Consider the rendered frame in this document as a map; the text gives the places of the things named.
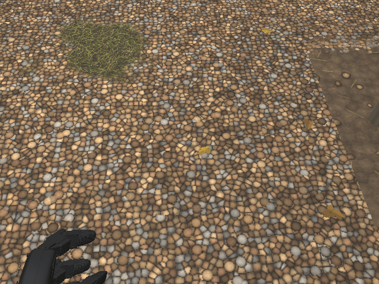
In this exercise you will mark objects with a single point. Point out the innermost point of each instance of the robot left hand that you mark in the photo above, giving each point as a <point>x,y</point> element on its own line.
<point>42,267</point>

